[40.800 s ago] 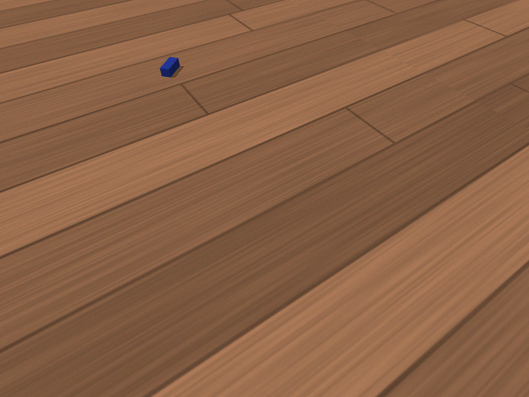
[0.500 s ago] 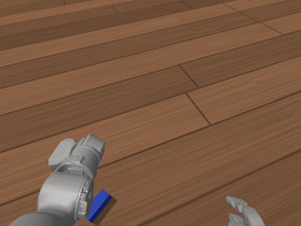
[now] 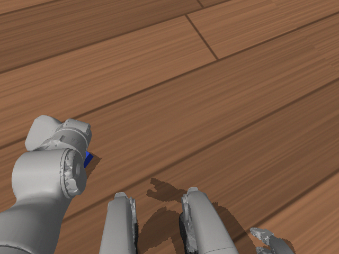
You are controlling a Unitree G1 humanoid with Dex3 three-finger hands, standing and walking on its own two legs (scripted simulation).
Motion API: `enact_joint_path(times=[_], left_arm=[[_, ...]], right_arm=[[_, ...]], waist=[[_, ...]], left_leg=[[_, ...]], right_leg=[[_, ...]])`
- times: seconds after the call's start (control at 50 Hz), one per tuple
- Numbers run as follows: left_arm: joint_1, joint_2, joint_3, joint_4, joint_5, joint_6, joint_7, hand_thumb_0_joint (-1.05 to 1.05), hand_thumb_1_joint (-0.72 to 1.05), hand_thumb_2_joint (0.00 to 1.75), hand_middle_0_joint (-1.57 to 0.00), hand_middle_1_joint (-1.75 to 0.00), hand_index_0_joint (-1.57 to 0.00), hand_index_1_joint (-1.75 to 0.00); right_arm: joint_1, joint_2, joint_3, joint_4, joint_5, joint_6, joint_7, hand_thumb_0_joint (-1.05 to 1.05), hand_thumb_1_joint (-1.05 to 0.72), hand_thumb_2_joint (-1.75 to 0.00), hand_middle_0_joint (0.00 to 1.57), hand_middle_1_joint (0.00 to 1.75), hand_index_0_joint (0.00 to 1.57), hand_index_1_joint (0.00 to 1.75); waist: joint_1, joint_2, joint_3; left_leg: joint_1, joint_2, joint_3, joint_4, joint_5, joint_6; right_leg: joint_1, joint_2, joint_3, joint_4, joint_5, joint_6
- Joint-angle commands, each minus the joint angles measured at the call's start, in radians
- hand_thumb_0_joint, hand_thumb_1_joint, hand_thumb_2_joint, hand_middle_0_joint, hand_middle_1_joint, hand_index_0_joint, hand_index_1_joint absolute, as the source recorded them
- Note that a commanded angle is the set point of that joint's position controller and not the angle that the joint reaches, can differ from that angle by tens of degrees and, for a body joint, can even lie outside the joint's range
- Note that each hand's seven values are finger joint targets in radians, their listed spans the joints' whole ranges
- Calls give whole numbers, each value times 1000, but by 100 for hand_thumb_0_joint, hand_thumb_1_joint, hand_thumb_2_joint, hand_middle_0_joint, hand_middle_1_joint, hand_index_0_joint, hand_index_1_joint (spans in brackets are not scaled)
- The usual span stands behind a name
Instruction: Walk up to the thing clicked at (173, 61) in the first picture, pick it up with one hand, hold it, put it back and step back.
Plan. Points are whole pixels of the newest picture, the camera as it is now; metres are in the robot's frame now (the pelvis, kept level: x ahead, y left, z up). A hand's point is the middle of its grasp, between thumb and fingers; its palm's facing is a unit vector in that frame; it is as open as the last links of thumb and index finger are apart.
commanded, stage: crouch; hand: left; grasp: from above
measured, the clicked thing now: (74, 167) +0.43 +0.37 -0.57
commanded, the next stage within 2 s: lower in 1.44 s
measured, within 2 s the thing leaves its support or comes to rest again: neither
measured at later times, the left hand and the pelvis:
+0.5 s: hand (87, 142) +0.45 +0.24 -0.29, palm faces -0.06 -0.46 -0.88, open 6.3 cm; pelvis -0.03 +0.00 -0.18, yaw -3 degrees
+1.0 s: hand (88, 148) +0.46 +0.26 -0.39, palm faces -0.05 -0.44 -0.90, open 5.1 cm; pelvis -0.03 +0.00 -0.26, yaw -6 degrees
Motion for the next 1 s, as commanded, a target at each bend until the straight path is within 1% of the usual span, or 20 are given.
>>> enact_joint_path(times=[0.0,0.04,0.1,0.14,0.24,0.26,0.3,0.36,0.4,0.5,0.56,0.62,0.68,0.72,0.82,0.84,0.86,0.88,0.92,0.98], left_arm=[[-507,253,-4,-92,67,-53,39,0,54,57,-95,-56,-96,-56],[-524,334,23,-95,94,-64,35,0,59,58,-101,-55,-101,-56],[-531,401,43,-89,136,-67,21,0,61,54,-102,-54,-102,-54],[-552,424,47,-70,154,-68,9,0,60,44,-101,-47,-102,-46],[-592,425,42,-26,137,-73,-43,0,55,36,-101,-33,-100,-34],[-606,423,39,-28,134,-71,-56,0,49,37,-96,-33,-95,-35],[-630,431,31,-23,131,-68,-77,0,44,32,-93,-29,-92,-31],[-671,459,35,-36,151,-69,-83,0,43,35,-95,-26,-93,-28],[-683,480,34,-53,174,-70,-81,0,44,39,-95,-29,-93,-32],[-608,532,61,7,209,-63,-85,0,48,37,-96,-32,-95,-33],[-580,531,56,36,229,-66,-94,0,51,30,-97,-30,-97,-30],[-569,571,65,46,254,-75,-93,0,55,32,-98,-35,-100,-34],[-555,586,86,55,255,-75,-77,0,61,30,-102,-34,-104,-33],[-590,598,93,48,249,-76,-66,0,62,25,-101,-34,-103,-32],[-633,606,127,44,204,-94,-50,0,60,30,-101,-34,-102,-33],[-663,634,136,22,204,-101,-45,0,62,27,-102,-33,-104,-31],[-653,624,125,26,210,-100,-48,0,62,30,-103,-33,-104,-32],[-668,642,131,22,212,-105,-47,0,66,33,-105,-34,-106,-33],[-675,653,120,22,219,-108,-50,0,69,35,-107,-36,-108,-36],[-661,650,118,27,218,-104,-55,0,70,41,-109,-39,-109,-39]], right_arm=[[108,-216,-49,-17,-10,-9,-14,0,-89,-90,20,30,20,30],[110,-213,-42,-9,-13,1,-16,0,-90,-90,20,30,20,30],[135,-202,-35,-9,-18,13,-6,0,-90,-90,20,30,20,30],[141,-192,-34,-5,-19,15,1,0,-90,-90,20,30,20,30],[180,-196,-46,5,-9,15,18,0,-90,-90,20,30,20,30],[188,-201,-48,4,1,12,21,0,-90,-90,20,30,20,30],[201,-209,-52,6,10,9,26,0,-90,-90,20,30,20,30],[222,-225,-56,16,23,7,32,0,-91,-91,20,30,20,30],[218,-226,-55,12,18,5,37,0,-90,-90,20,30,20,30],[240,-213,-37,4,18,3,54,0,-91,-90,20,30,20,30],[237,-218,-36,0,15,-1,64,0,-91,-90,20,30,20,30],[240,-221,-29,-12,7,-1,72,0,-91,-90,20,30,20,30],[247,-231,-29,-23,3,-1,83,0,-91,-90,20,30,20,30],[247,-249,-26,-26,-6,-1,86,0,-91,-90,20,30,20,30],[268,-273,-15,-21,-19,-9,101,0,-91,-90,20,30,20,30],[262,-273,-6,-13,-23,-11,103,0,-92,-90,20,30,20,30],[269,-271,0,-14,-23,-10,108,0,-91,-90,20,30,20,30],[267,-274,4,-12,-24,-10,110,0,-91,-90,20,30,20,30],[261,-278,13,-14,-29,-9,116,0,-91,-90,20,30,20,30],[279,-283,20,-18,-30,-7,125,0,-92,-91,20,30,20,30]], waist=[[-55,116,-583],[-51,146,-625],[-61,155,-671],[-71,166,-683],[-110,188,-679],[-125,186,-671],[-134,193,-670],[-136,255,-684],[-141,267,-699],[-141,218,-679],[-141,229,-637],[-139,208,-635],[-134,218,-635],[-158,240,-616],[-181,258,-589],[-178,261,-602],[-188,259,-599],[-180,287,-610],[-187,273,-601],[-185,293,-620]], left_leg=[[282,-14,6,-16,124,-16],[240,-13,10,45,111,-15],[151,-11,19,145,109,-6],[83,-13,19,200,76,2],[-44,-16,24,312,12,16],[-45,-14,9,319,-13,20],[-77,-17,16,358,-29,23],[-62,-8,-4,381,-36,17],[-83,-10,0,411,-27,19],[-187,-10,17,499,57,35],[-243,-10,19,532,51,39],[-302,-14,32,575,61,46],[-306,-11,27,598,75,46],[-297,-8,7,606,51,44],[-305,-2,1,641,34,43],[-319,-4,0,652,26,44],[-311,-2,-3,661,32,42],[-313,0,2,672,33,40],[-344,-1,0,691,22,44],[-318,3,-5,701,62,37]], right_leg=[[44,25,-57,-55,167,-26],[-1,24,-55,-7,147,-26],[-47,25,-50,66,146,-21],[-91,26,-48,107,107,-21],[-181,35,-51,174,14,-20],[-217,32,-57,183,-12,-20],[-246,39,-57,201,-37,-21],[-329,29,-81,269,-14,-26],[-342,28,-86,302,0,-26],[-335,26,-87,380,120,-11],[-368,32,-96,417,116,-11],[-340,39,-90,434,133,-3],[-350,39,-98,467,153,-2],[-405,38,-114,488,126,-5],[-426,41,-131,509,114,-5],[-426,39,-131,508,102,-2],[-421,40,-138,518,112,-2],[-428,42,-134,522,110,-4],[-418,44,-136,528,96,0],[-399,46,-148,551,148,-2]])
